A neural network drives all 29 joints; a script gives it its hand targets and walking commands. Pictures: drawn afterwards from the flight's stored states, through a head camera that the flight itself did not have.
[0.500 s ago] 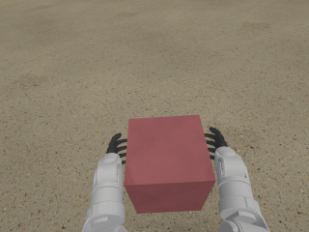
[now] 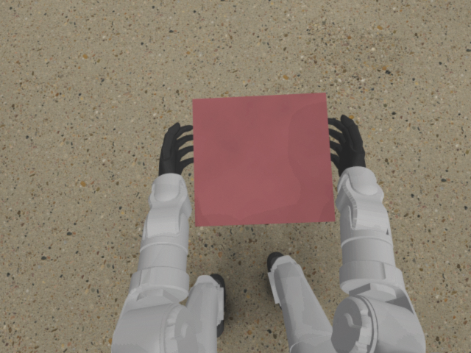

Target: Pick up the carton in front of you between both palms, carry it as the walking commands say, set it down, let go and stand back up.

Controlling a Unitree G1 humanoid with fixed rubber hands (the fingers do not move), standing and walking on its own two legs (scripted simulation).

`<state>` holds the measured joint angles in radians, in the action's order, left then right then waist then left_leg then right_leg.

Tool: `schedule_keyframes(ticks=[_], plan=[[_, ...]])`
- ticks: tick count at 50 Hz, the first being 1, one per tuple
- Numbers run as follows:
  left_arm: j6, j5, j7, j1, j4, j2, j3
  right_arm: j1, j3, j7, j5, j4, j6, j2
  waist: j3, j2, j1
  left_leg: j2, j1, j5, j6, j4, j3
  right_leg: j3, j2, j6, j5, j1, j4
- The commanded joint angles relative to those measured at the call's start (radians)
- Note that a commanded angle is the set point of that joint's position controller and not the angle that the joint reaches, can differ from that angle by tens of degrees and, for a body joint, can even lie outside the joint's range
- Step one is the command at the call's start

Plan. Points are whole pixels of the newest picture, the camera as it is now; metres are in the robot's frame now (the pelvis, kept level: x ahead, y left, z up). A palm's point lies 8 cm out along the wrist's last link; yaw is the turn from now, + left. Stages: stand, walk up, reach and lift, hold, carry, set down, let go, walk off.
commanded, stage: set down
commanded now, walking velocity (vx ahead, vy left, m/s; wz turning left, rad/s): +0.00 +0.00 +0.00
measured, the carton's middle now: (257, 169) +0.41 -0.07 -0.16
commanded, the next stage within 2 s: none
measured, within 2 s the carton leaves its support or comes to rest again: rests again in 1.82 s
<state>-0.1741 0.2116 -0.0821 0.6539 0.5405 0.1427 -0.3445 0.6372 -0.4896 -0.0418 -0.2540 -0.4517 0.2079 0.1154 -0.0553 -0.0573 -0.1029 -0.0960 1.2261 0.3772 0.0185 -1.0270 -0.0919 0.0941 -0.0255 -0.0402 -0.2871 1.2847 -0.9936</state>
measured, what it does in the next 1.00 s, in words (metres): lowers itself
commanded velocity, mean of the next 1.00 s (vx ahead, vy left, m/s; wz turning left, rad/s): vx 0.00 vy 0.00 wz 0.00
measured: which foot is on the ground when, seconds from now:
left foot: down 0.00-1.00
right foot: down 0.00-1.00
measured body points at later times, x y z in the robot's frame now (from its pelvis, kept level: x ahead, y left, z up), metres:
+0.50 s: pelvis -0.03 +0.00 -0.13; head +0.24 -0.04 +0.22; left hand +0.48 +0.05 -0.23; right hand +0.40 -0.24 -0.23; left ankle +0.04 +0.12 -0.65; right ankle +0.08 -0.13 -0.65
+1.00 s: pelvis -0.05 +0.01 -0.23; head +0.29 -0.02 +0.05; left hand +0.52 +0.02 -0.38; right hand +0.41 -0.27 -0.38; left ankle +0.04 +0.12 -0.65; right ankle +0.08 -0.13 -0.65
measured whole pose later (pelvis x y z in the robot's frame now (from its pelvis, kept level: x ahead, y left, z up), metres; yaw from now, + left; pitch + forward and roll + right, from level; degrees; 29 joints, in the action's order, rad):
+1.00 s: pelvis -0.05 +0.01 -0.23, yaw +1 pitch +48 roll -1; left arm -0.27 0.15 -0.10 1.43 1.03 -0.17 -0.18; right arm 1.15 -0.68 0.05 -0.23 -0.61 0.30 0.01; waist 0.06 -0.08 -0.20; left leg -0.19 2.18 0.56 0.05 -1.91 -0.07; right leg 0.10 -0.08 -0.11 -0.45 2.22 -1.83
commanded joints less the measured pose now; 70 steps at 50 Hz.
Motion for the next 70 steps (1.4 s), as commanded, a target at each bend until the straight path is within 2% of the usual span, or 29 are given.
schedule_keyframes(ticks=[1, 5, 11, 18, 23, 40, 48, 58, 60, 65, 70], plan=[[-0.012, -0.058, 0.242, 0.559, 0.040, 0.865, 0.553, 0.494, 0.583, -0.234, 0.082, -0.081, 0.032, 0.861, -0.913, 0.005, -0.040, -0.085, -0.197, -0.213, 0.025, 0.026, 0.080, -0.114, -0.099, -0.002, 0.323, -0.523, -0.038], [-0.058, -0.042, 0.279, 0.621, 0.110, 0.853, 0.484, 0.557, 0.540, -0.238, 0.063, -0.123, 0.081, 0.878, -0.877, 0.006, -0.036, -0.088, -0.036, -0.104, 0.015, -0.035, 0.100, -0.123, -0.098, -0.004, 0.237, -0.426, -0.089], [-0.066, -0.053, 0.293, 0.721, 0.189, 0.821, 0.433, 0.651, 0.508, -0.207, 0.066, -0.150, 0.091, 0.879, -0.946, 0.010, -0.047, -0.100, 0.157, -0.070, 0.006, -0.161, 0.119, -0.126, -0.100, -0.015, 0.240, -0.337, -0.199], [-0.055, -0.090, 0.263, 0.841, 0.243, 0.786, 0.432, 0.773, 0.511, -0.157, 0.109, -0.138, 0.080, 0.847, -1.064, 0.001, -0.071, -0.119, 0.288, -0.034, 0.005, -0.303, 0.136, -0.141, -0.112, -0.032, 0.233, -0.250, -0.334], [-0.060, -0.114, 0.236, 0.927, 0.267, 0.765, 0.438, 0.869, 0.502, -0.139, 0.135, -0.126, 0.083, 0.811, -1.111, -0.016, -0.092, -0.126, 0.319, 0.001, 0.007, -0.385, 0.143, -0.163, -0.116, -0.039, 0.198, -0.169, -0.419], [-0.066, -0.122, 0.165, 1.147, 0.406, 0.628, 0.383, 1.087, 0.314, -0.149, 0.123, -0.161, 0.082, 0.634, -1.064, -0.106, -0.174, -0.125, 0.373, 0.008, 0.013, -0.598, 0.141, -0.217, -0.091, -0.045, 0.159, 0.165, -0.648], [-0.059, -0.157, 0.151, 1.239, 0.432, 0.547, 0.412, 1.173, 0.273, -0.147, 0.145, -0.153, 0.068, 0.556, -1.060, -0.129, -0.209, -0.117, 0.423, -0.009, 0.009, -0.705, 0.142, -0.223, -0.075, -0.048, 0.184, 0.233, -0.744], [-0.041, -0.238, 0.154, 1.340, 0.440, 0.462, 0.504, 1.283, 0.287, -0.125, 0.210, -0.131, 0.047, 0.486, -1.058, -0.139, -0.247, -0.100, 0.476, -0.027, -0.001, -0.841, 0.145, -0.220, -0.052, -0.052, 0.231, 0.234, -0.856], [-0.041, -0.254, 0.156, 1.359, 0.420, 0.456, 0.526, 1.312, 0.290, -0.123, 0.228, -0.117, 0.042, 0.481, -1.035, -0.165, -0.260, -0.095, 0.474, -0.046, -0.001, -0.865, 0.146, -0.214, -0.049, -0.047, 0.246, 0.266, -0.868], [-0.022, -0.294, 0.150, 1.355, 0.399, 0.496, 0.589, 1.286, 0.297, -0.118, 0.253, -0.141, 0.027, 0.467, -1.024, -0.218, -0.275, -0.093, 0.475, -0.114, 0.003, -0.904, 0.144, -0.200, -0.053, -0.037, 0.321, 0.238, -0.907], [-0.012, -0.277, 0.159, 1.312, 0.454, 0.497, 0.553, 1.235, 0.256, -0.128, 0.219, -0.207, 0.023, 0.465, -0.897, -0.212, -0.276, -0.094, 0.549, -0.093, -0.003, -0.908, 0.121, -0.201, -0.053, -0.030, 0.287, 0.316, -0.924]])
